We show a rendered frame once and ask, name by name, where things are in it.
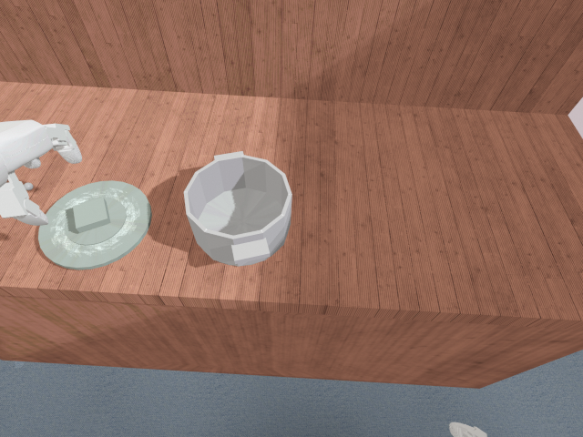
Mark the table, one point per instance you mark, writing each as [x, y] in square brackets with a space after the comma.
[436, 232]

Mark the knob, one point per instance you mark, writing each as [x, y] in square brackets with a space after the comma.
[91, 214]

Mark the pot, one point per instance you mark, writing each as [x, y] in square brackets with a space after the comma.
[239, 208]

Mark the left robot hand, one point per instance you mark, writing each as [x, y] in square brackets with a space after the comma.
[22, 143]

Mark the lid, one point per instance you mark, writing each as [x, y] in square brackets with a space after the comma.
[130, 216]

